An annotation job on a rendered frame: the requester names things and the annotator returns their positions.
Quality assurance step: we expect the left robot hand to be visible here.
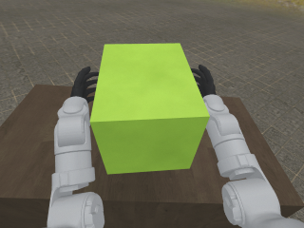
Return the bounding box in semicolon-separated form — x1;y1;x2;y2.
70;66;100;103

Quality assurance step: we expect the carton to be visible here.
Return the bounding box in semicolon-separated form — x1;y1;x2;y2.
90;43;210;175

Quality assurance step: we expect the left robot upper arm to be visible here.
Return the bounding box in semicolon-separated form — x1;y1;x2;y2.
44;192;105;228

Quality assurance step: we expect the right robot hand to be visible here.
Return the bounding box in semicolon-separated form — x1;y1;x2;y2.
190;65;217;98

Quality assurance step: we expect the robot right forearm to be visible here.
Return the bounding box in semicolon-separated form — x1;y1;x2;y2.
202;94;281;214

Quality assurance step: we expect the right robot upper arm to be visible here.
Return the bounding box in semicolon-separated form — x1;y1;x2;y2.
221;177;304;228

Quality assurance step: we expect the robot left forearm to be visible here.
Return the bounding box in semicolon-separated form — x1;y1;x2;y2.
47;96;96;227

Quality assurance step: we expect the pedestal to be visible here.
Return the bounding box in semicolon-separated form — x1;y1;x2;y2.
0;84;304;228

